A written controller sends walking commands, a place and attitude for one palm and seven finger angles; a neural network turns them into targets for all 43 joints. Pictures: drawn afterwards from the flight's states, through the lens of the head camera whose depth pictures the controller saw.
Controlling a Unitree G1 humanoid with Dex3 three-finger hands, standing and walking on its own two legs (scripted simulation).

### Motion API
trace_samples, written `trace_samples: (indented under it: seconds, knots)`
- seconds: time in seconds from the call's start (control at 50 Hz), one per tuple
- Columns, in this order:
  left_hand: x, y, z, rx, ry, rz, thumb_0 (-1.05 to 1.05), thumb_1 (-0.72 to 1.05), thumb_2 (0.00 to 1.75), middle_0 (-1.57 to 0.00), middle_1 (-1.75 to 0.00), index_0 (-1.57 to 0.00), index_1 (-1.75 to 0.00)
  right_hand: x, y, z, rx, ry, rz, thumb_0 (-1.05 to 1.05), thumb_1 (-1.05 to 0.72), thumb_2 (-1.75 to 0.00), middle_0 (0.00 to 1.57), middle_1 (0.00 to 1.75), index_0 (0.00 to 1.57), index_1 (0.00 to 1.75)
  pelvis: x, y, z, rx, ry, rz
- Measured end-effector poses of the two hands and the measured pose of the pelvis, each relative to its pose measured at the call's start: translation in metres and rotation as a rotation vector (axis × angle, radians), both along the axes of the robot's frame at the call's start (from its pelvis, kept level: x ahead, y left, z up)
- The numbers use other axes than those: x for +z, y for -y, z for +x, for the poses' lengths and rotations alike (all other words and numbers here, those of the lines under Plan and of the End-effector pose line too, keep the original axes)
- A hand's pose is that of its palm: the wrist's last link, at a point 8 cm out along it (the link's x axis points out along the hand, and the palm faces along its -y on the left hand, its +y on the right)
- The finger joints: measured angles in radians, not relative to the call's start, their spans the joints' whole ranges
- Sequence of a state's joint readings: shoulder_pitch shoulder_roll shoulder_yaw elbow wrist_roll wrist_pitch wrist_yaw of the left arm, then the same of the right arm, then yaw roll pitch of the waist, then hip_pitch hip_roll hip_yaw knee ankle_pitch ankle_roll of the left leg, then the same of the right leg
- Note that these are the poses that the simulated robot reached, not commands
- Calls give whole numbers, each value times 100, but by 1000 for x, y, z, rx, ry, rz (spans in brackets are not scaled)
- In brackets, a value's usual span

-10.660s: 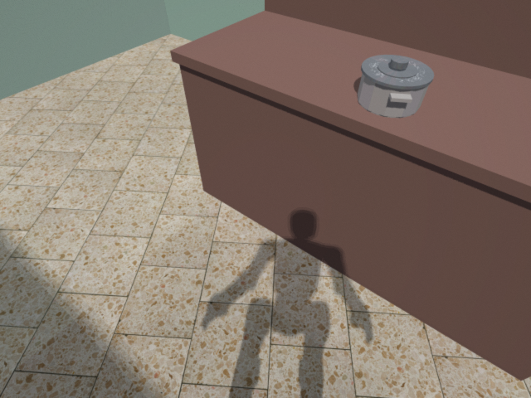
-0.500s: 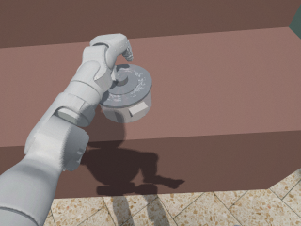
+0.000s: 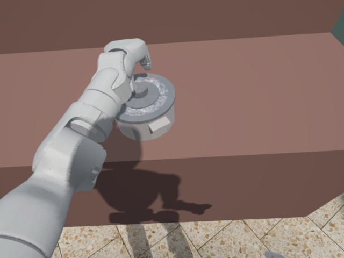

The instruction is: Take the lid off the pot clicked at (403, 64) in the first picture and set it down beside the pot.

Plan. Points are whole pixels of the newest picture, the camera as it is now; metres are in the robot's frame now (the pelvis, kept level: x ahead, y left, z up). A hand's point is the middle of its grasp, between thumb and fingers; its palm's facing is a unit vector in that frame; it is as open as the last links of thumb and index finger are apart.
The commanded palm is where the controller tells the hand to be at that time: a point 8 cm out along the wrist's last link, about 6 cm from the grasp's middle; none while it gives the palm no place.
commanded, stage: move the open hand above the knob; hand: left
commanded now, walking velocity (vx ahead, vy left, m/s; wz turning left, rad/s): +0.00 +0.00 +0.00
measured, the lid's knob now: (139, 89) +0.51 +0.07 +0.11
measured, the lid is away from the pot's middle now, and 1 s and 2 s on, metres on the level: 0.00 0.00 0.00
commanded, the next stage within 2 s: lower the open fingers around the knob in 0.54 s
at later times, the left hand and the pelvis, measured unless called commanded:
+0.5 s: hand (136, 70) +0.50 +0.06 +0.17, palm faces -0.29 -0.07 -0.96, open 10.1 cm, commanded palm +0.50 +0.07 +0.24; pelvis +0.01 +0.00 +0.00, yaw -1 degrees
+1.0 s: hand (138, 82) +0.49 +0.06 +0.15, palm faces -0.37 -0.05 -0.93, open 10.1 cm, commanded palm +0.50 +0.06 +0.21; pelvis +0.00 +0.00 +0.00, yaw +1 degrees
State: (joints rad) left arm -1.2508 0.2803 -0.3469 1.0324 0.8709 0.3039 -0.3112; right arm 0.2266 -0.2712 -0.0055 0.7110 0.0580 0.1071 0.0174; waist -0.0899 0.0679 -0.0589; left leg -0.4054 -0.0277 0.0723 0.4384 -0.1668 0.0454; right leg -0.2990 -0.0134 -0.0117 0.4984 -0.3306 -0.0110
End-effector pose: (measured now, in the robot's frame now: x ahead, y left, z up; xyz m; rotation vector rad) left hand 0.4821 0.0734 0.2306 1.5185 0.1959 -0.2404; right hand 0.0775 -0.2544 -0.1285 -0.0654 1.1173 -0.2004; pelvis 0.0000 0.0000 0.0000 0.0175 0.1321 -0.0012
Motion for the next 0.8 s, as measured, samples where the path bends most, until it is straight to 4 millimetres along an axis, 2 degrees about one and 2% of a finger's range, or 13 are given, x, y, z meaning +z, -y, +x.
trace_samples:
  seconds: [0.14,0.32,0.48,0.6,0.8]
  knots:
    - [1,8,2,0,-5,-2,0,-33,152,-86,-9,-86,-8,1,1,-2,-2,-2,-13,1,-91,-90,20,30,20,30,-1,-1,-2,4,-10,-1]
    - [1,15,11,8,-8,-15,0,-33,152,-86,-9,-86,-8,-4,4,-28,-39,-63,-17,1,-91,-90,20,30,20,30,-1,0,1,-7,-22,0]
    - [1,10,16,15,-14,-28,0,-33,152,-86,-9,-86,-8,-5,7,-43,-65,-96,-17,1,-91,-90,20,30,20,30,0,1,6,-17,-22,0]
    - [-2,2,14,20,-24,-19,0,-33,152,-85,-9,-86,-8,-4,9,-35,-55,-87,-15,1,-91,-90,20,30,20,30,0,2,7,-13,-14,-1]
    - [-9,-4,8,62,-91,-8,0,-33,152,-85,-9,-86,-8,1,9,-2,-14,-16,-22,1,-91,-90,20,30,20,30,0,1,5,8,-12,-3]
